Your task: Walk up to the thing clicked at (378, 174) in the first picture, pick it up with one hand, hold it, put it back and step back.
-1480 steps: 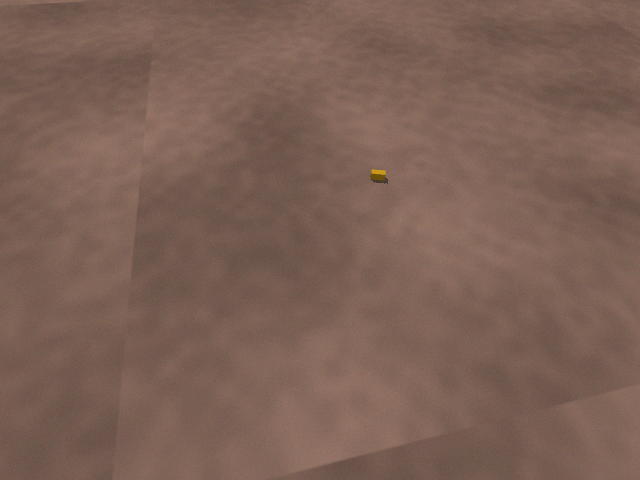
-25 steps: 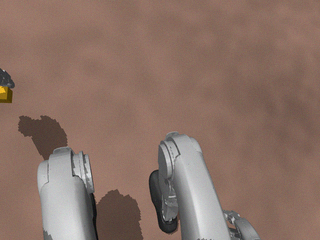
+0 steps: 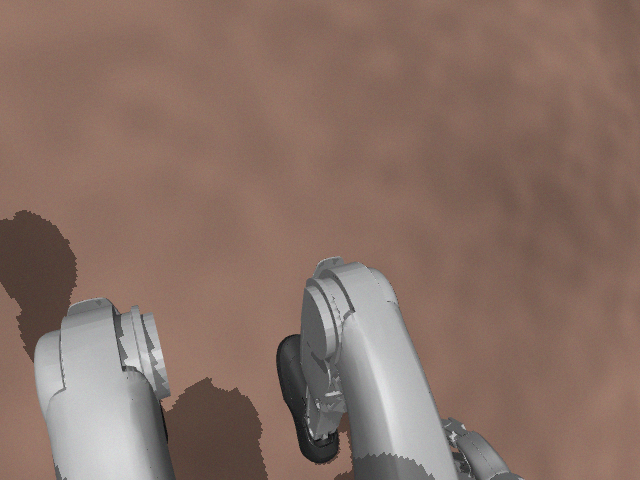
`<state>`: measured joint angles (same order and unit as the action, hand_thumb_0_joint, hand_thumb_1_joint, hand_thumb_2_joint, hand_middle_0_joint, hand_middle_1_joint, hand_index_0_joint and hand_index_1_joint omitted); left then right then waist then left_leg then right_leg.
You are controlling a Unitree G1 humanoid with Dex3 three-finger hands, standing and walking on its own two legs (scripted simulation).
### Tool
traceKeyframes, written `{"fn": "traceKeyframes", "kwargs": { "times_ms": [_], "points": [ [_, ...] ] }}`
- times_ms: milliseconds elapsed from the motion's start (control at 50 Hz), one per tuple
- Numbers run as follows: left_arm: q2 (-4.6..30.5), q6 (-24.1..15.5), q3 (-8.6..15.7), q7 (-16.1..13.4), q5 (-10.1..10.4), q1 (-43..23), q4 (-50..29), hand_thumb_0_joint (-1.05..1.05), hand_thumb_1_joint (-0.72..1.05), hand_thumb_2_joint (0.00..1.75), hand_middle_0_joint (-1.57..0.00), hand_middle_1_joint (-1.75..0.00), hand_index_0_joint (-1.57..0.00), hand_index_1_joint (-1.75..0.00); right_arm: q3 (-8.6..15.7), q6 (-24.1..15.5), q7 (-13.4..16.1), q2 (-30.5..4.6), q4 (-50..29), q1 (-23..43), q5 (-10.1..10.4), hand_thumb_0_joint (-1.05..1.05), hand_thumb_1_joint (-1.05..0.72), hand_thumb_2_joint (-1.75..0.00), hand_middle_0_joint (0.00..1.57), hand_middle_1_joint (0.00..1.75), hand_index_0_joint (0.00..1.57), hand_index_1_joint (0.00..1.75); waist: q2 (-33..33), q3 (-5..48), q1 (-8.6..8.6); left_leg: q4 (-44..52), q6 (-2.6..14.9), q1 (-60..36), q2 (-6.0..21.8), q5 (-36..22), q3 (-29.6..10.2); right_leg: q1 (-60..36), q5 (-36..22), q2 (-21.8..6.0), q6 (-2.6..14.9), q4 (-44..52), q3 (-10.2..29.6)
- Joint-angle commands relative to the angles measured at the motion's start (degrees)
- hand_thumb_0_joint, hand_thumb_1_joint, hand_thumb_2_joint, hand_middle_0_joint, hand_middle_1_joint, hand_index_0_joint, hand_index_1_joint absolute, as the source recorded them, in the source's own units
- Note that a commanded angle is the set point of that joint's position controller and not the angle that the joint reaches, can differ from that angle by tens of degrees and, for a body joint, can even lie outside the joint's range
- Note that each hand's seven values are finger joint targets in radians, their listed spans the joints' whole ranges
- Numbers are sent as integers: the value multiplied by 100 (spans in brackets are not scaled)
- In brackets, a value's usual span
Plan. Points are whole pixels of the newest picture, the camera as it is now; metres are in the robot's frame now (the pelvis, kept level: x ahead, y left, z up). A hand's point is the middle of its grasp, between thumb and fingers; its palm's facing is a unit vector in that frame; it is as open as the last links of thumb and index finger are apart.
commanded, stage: rest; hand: left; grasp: from above
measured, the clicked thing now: out of the picture +0.44 +0.35 -0.24
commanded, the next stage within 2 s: open in 1.08 s
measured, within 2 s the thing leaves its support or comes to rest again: rests again in 0.82 s
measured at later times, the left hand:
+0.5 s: hand out of the picture +0.43 +0.34 -0.23, palm faces -0.50 -0.09 -0.86, open 6.2 cm
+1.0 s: hand out of the picture +0.43 +0.33 -0.25, palm faces -0.48 -0.07 -0.87, open 6.2 cm
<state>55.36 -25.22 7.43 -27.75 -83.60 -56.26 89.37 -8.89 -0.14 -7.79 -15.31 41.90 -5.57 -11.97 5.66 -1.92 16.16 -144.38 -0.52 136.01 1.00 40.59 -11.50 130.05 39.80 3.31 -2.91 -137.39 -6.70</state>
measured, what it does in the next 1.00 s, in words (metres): stands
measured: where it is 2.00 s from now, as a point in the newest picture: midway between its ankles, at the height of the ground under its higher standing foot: (235, 446)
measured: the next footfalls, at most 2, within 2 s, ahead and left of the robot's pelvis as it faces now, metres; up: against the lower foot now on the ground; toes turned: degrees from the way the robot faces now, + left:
none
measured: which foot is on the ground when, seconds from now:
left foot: down 0.00-1.00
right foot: down 0.00-1.00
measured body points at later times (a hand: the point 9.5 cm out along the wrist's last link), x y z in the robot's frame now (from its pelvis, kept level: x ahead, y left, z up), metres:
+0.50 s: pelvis +0.00 +0.00 -0.01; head +0.27 +0.12 +0.33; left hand +0.45 +0.34 -0.18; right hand +0.07 -0.27 -0.08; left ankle +0.06 +0.13 -0.27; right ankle +0.10 -0.12 -0.27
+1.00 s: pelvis +0.00 +0.01 -0.01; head +0.26 +0.14 +0.33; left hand +0.45 +0.33 -0.20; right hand +0.07 -0.25 -0.08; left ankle +0.06 +0.13 -0.27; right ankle +0.10 -0.12 -0.27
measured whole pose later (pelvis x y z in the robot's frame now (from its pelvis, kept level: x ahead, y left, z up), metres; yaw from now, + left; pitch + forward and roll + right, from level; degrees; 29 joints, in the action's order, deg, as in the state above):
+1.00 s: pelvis +0.00 +0.01 -0.01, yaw -3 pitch +28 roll -14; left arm 59.2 -20.7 4.9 -33.4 -80.8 -56.8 95.9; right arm -16.4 -6.4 -9.4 -16.8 39.1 -2.5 -16.0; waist 8.7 -6.6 19.3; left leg -147.9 -0.1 135.8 1.4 41.6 -14.5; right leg 129.1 39.2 4.7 -3.7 -138.3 -9.0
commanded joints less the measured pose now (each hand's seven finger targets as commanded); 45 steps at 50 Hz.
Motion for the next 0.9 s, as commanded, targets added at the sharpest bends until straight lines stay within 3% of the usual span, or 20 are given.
{"fn": "traceKeyframes", "kwargs": {
  "times_ms": [0, 40, 120, 160, 200, 220, 240, 260, 280, 340, 400, 440, 460, 480, 500, 540, 560, 620, 740, 880],
  "points": [
    [1469, 175, 112, -335, 227, -1644, -455, 0, 86, 11, -115, -11, -121, -5, 445, -122, 51, -1677, -33, -1003, -57, 0, -89, -89, 20, 30, 20, 30, -2732, 3628, 69, 1442, 148, -3238, 1, -1281, 553, -1440, -1348, 166, 461, 1152, -544],
    [1601, 224, 170, -372, 217, -1679, -594, 0, 85, 8, -114, -10, -120, -4, 396, -142, 59, -1688, -36, -1032, -81, 0, -89, -89, 20, 30, 20, 30, -2757, 3841, 27, 1425, 148, -3319, 5, -1398, 531, -1586, -1462, 182, 453, 1121, -569],
    [1574, 304, 116, -333, 346, -1604, -352, 0, 83, 7, -113, -11, -120, -4, 348, -241, 35, -1745, -98, -997, -121, 0, -90, -89, 20, 30, 20, 30, -2532, 3579, 169, 1298, 170, -3013, 15, -1292, 541, -1702, -1459, 194, 447, 1163, -543],
    [1856, 313, 353, -352, 377, -1491, -479, 0, 82, 11, -115, -10, -120, -5, 329, -263, 62, -1814, -184, -970, -130, 0, -90, -89, 20, 30, 20, 30, -2536, 3784, 70, 1252, 175, -3033, 21, -1479, 558, -1960, -1645, 194, 415, 1184, -555],
    [1935, 326, 358, -326, 342, -1418, -402, 0, 82, 9, -114, -10, -120, -4, 314, -267, 57, -1830, -199, -1003, -158, 0, -90, -89, 20, 30, 20, 30, -2539, 3730, 129, 1189, 175, -2998, 42, -1492, 551, -2037, -1652, 203, 433, 1167, -510],
    [1916, 314, 382, -325, 328, -1402, -450, 0, 84, 7, -114, -11, -121, -4, 304, -259, 58, -1849, -220, -1031, -190, 0, -90, -90, 20, 30, 20, 30, -2535, 3723, 140, 1185, 165, -2985, 31, -1511, 549, -2058, -1651, 204, 441, 1179, -540],
    [1669, 318, 197, -277, 381, -1402, -410, 0, 84, 5, -114, -11, -121, -4, 276, -284, 50, -1775, -278, -936, -169, 0, -90, -89, 20, 30, 20, 30, -2559, 3648, 155, 1204, 161, -3029, 41, -1442, 534, -1955, -1590, 217, 448, 1160, -533],
    [1877, 289, 360, -300, 410, -1416, -435, 0, 84, 5, -114, -11, -121, -4, 264, -276, 59, -1847, -240, -921, -194, 0, -90, -90, 20, 30, 20, 30, -2612, 3661, 151, 1211, 152, -2983, 45, -1376, 520, -1998, -1521, 226, 454, 1187, -571],
    [1782, 275, 275, -292, 410, -1418, -446, 0, 84, 4, -114, -11, -121, -4, 252, -300, 55, -1881, -343, -922, -222, 0, -90, -90, 20, 30, 20, 30, -2613, 3549, 208, 1188, 134, -3012, 36, -1414, 513, -1930, -1527, 211, 472, 1174, -603],
    [2106, 258, 487, -304, 370, -1236, -456, 0, 84, 8, -115, -11, -121, -5, 239, -274, 61, -1916, -292, -986, -248, 0, -90, -90, 20, 30, 20, 30, -2731, 3723, 164, 1166, 126, -3212, 70, -1599, 468, -2004, -1650, 234, 465, 1111, -618],
    [1785, 230, 229, -309, 354, -1293, -432, 0, 88, 8, -118, -12, -124, -5, 161, -285, 28, -1839, -338, -843, -291, 0, -90, -90, 20, 30, 20, 30, -2827, 3605, 236, 1178, 107, -3304, 93, -1679, 435, -1949, -1722, 249, 464, 1050, -642],
    [1796, 189, 208, -341, 404, -1359, -513, 0, 87, 8, -116, -13, -123, -6, 119, -300, 36, -1896, -380, -806, -301, 0, -90, -90, 20, 30, 20, 30, -2803, 3503, 259, 1162, 114, -3190, 90, -1613, 408, -1950, -1695, 260, 446, 1096, -681],
    [2005, 203, 362, -377, 391, -1169, -288, 0, 86, 8, -117, -12, -123, -6, 116, -286, 49, -1931, -305, -820, -305, 0, -90, -90, 20, 30, 20, 30, -2666, 3448, 221, 1150, 136, -3048, 98, -1462, 410, -1996, -1605, 277, 438, 1118, -661],
    [1866, 176, 210, -393, 391, -1324, -397, 0, 86, 8, -115, -12, -122, -6, 104, -300, 48, -1950, -381, -771, -314, 0, -90, -90, 20, 30, 20, 30, -2674, 3363, 274, 1144, 122, -2998, 87, -1393, 434, -1961, -1555, 270, 446, 1132, -672],
    [2015, 174, 330, -424, 359, -1291, -352, 0, 86, 8, -116, -12, -122, -6, 101, -309, 38, -1946, -298, -882, -342, 0, -90, -90, 20, 30, 20, 30, -2738, 3372, 296, 1149, 119, -3070, 100, -1441, 427, -2007, -1607, 267, 432, 1108, -676],
    [1805, 172, 115, -443, 338, -1367, -390, 0, 87, 9, -117, -12, -123, -6, 74, -332, 36, -1932, -346, -730, -346, 0, -90, -90, 20, 30, 20, 30, -2835, 3419, 285, 1162, 97, -3261, 118, -1513, 378, -1847, -1610, 285, 442, 1047, -712],
    [1794, 173, 123, -470, 343, -1344, -220, 0, 88, 9, -117, -12, -123, -6, 65, -356, 20, -1972, -343, -747, -362, 0, -90, -90, 20, 30, 20, 30, -2814, 3196, 385, 1162, 80, -3171, 119, -1463, 357, -1772, -1576, 276, 453, 1021, -768],
    [1955, 172, 183, -574, 325, -1404, -223, 0, 86, 6, -114, -14, -121, -7, 35, -387, 17, -2023, -353, -687, -368, 0, -90, -90, 20, 30, 20, 30, -2781, 3195, 354, 1239, 74, -3141, 117, -1297, 330, -1757, -1470, 283, 441, 1016, -818],
    [1686, 265, -122, -715, 312, -1508, -184, 0, 84, 6, -111, -16, -119, -8, -63, -476, -21, -1935, -277, -591, -419, 0, -90, -90, 20, 30, 20, 30, -2880, 3162, 390, 1231, 82, -3130, 145, -1174, 325, -1791, -1436, 327, 428, 1016, -767],
    [1796, 474, -159, -806, 383, -1460, 55, 0, 82, 6, -110, -15, -118, -8, -145, -618, -75, -2012, -262, -578, -378, 0, -90, -90, 20, 30, 20, 30, -2766, 3070, 409, 1229, 98, -2975, 139, -1131, 297, -1769, -1440, 328, 432, 1005, -789]
  ]
}}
